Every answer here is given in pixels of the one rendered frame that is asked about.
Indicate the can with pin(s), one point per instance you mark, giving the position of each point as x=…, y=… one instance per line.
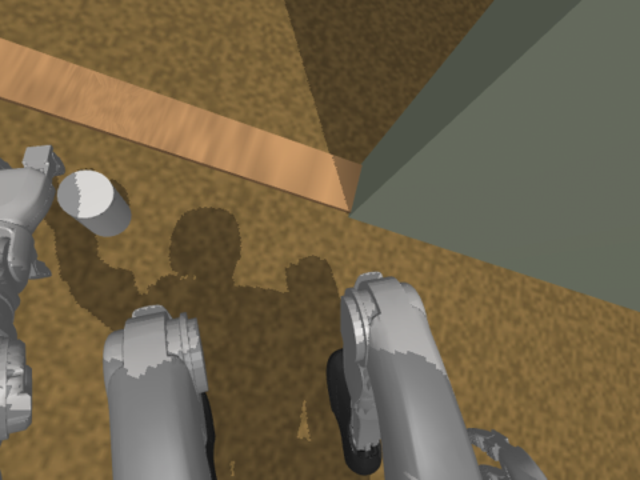
x=90, y=198

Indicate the left robot foot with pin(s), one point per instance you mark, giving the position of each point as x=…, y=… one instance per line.
x=210, y=435

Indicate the right robot foot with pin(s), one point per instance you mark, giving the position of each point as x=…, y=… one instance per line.
x=359, y=461

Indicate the right robot hand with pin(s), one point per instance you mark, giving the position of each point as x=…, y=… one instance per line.
x=516, y=464

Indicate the left robot hand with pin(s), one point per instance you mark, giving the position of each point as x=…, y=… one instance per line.
x=26, y=194

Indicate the left robot arm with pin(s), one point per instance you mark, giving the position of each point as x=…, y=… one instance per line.
x=16, y=252

